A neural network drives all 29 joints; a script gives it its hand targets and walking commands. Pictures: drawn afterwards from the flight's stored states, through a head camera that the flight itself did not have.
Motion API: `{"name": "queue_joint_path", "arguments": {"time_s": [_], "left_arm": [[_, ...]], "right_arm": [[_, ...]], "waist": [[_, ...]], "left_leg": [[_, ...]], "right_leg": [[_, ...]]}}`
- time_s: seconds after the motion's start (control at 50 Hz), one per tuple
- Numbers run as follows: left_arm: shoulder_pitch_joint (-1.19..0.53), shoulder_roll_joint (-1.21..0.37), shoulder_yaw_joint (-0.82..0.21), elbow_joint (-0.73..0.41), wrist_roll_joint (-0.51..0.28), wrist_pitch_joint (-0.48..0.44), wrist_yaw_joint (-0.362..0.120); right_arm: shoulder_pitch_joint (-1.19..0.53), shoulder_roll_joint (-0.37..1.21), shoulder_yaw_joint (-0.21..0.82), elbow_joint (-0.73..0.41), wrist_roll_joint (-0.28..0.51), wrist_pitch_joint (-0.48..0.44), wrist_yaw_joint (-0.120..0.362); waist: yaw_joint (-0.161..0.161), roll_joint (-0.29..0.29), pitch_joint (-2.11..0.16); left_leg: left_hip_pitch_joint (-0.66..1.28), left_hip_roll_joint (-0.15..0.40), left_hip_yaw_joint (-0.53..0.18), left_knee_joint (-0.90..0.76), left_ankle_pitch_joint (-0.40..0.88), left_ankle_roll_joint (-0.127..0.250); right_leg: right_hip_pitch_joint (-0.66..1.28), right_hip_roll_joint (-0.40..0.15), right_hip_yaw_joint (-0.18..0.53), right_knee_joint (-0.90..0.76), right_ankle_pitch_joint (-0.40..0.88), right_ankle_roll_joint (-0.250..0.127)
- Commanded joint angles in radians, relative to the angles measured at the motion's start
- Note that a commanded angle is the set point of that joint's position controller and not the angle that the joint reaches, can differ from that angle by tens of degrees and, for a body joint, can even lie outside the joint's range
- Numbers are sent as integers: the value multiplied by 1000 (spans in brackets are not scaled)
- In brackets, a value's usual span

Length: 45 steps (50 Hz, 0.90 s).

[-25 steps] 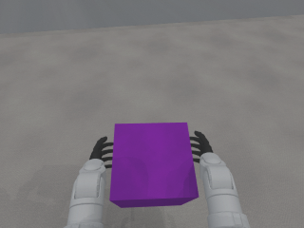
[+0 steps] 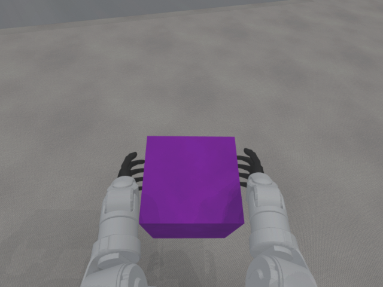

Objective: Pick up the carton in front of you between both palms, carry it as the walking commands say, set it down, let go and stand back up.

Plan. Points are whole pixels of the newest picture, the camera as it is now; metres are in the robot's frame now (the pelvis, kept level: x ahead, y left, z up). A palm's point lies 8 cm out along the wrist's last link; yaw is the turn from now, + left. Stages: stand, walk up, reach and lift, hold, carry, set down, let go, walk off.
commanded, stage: set down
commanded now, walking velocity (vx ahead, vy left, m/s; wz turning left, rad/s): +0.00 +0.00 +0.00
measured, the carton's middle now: (189, 192) +0.36 -0.01 -0.07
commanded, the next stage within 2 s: none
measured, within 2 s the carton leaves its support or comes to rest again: neither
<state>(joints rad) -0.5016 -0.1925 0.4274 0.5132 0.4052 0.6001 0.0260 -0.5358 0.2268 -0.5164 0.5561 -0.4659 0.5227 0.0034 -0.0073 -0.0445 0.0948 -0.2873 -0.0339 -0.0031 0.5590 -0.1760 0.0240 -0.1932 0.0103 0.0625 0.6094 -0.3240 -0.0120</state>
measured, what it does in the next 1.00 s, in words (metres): lowers itself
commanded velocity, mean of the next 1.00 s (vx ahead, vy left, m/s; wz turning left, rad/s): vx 0.00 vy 0.00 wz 0.00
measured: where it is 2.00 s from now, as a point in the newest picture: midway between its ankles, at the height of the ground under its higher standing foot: outside the picture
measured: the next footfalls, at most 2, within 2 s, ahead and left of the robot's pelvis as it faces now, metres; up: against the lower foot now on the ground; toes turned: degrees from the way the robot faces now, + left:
none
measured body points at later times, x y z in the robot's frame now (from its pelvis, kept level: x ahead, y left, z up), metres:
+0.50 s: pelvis -0.02 -0.01 -0.11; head +0.20 +0.03 +0.28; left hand +0.40 +0.17 -0.20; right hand +0.40 -0.13 -0.18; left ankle +0.09 +0.10 -0.73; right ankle +0.01 -0.13 -0.73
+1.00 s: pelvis -0.05 +0.00 -0.23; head +0.23 +0.05 +0.12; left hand +0.44 +0.20 -0.34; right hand +0.44 -0.09 -0.32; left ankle +0.08 +0.10 -0.73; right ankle +0.01 -0.13 -0.73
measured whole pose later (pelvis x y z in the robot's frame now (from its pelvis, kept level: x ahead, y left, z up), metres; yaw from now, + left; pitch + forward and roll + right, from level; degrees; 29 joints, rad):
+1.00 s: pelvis -0.05 +0.00 -0.23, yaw -5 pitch +43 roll -5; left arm -1.03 0.12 0.36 0.74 0.24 0.30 0.01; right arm -0.95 0.20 -0.50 0.58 -0.20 0.24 -0.24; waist 0.07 -0.09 -0.10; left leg -1.97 0.01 -0.05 1.61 -0.40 0.01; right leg -1.84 0.10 0.00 1.65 -0.57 0.04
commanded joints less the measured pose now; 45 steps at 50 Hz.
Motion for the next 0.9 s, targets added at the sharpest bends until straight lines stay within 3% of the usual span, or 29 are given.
{"name": "queue_joint_path", "arguments": {"time_s": [0.0,0.06,0.12,0.24,0.3,0.34,0.42,0.5,0.56,0.68,0.88], "left_arm": [[-585,-758,-315,133,-143,-105,-229],[-545,-633,-222,161,-72,-170,-200],[-544,-594,-229,155,-53,-261,-189],[-632,-720,-471,106,-150,-439,-207],[-697,-758,-621,19,-223,-469,-214],[-714,-754,-687,-28,-258,-466,-213],[-714,-732,-709,-36,-273,-430,-235],[-724,-697,-631,53,-247,-376,-271],[-740,-680,-565,127,-225,-345,-292],[-828,-644,-498,195,-222,-342,-303],[-1005,-557,-511,188,-279,-351,-284]], "right_arm": [[-533,715,265,155,103,-70,216],[-513,651,203,172,64,-117,195],[-514,650,224,169,81,-199,185],[-565,759,461,101,203,-375,168],[-603,804,629,7,287,-412,150],[-617,809,703,-49,321,-414,132],[-633,843,753,-71,351,-379,111],[-673,864,699,-9,338,-322,112],[-716,865,647,31,323,-293,109],[-824,844,586,60,319,-296,80],[-998,790,574,51,358,-312,19]], "waist": [[-16,49,-197],[11,50,-233],[27,54,-338],[17,62,-757],[16,90,-1067],[18,97,-1211],[43,81,-1242],[73,61,-1104],[86,51,-1049],[97,41,-1072],[126,71,-1222]], "left_leg": [[212,-28,-128,-40,-227,-17],[101,-34,-110,14,-127,-8],[36,-49,-100,96,1,-7],[35,-64,-98,320,318,-8],[94,-60,-101,443,488,-13],[76,-62,-93,503,528,-20],[-149,-80,-53,565,398,-24],[-425,-88,-20,600,157,-17],[-537,-89,-10,634,79,-12],[-666,-94,0,733,77,-13],[-747,-87,11,903,81,-32]], "right_leg": [[-398,62,15,-89,-127,-47],[-480,79,6,-17,-69,-24],[-582,101,-5,50,-6,-7],[-793,146,-25,210,132,22],[-913,156,-33,300,202,39],[-968,163,-38,356,218,47],[-1007,173,-42,439,175,60],[-1070,176,-46,500,42,65],[-1143,176,-52,540,-15,68],[-1259,189,-68,640,-26,72],[-1397,223,-109,834,-52,71]]}}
